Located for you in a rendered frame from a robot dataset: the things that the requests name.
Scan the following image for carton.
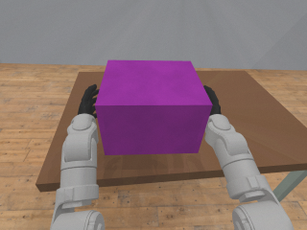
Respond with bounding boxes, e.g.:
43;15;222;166
95;59;213;155

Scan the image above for left robot forearm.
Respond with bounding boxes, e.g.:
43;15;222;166
50;113;99;230

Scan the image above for robot left upper arm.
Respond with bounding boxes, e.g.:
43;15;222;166
51;210;106;230

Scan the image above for robot right upper arm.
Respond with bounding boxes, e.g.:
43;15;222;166
232;200;293;230

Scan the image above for robot left hand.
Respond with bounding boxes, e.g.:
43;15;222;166
78;84;100;119

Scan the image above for right robot forearm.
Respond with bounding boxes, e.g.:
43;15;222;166
204;114;295;230

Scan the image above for table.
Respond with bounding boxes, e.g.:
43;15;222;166
35;70;307;202

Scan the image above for robot right hand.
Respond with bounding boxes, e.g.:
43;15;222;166
203;85;222;116

